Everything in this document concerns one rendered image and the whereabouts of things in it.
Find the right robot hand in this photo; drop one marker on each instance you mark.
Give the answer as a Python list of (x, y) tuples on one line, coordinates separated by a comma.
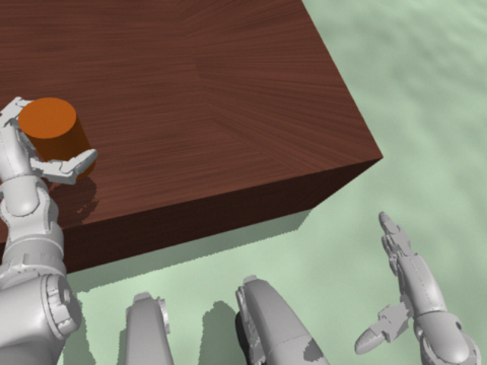
[(419, 289)]

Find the right robot arm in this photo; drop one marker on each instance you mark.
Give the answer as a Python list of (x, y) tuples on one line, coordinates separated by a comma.
[(442, 341)]

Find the can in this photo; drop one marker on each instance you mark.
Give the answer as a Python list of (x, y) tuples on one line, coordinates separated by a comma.
[(53, 127)]

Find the right robot foot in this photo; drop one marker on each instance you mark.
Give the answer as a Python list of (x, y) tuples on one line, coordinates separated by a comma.
[(243, 342)]

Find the left robot arm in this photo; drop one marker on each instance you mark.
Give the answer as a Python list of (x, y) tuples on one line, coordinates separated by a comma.
[(38, 310)]

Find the left robot hand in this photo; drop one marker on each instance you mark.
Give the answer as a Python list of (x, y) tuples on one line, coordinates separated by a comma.
[(17, 157)]

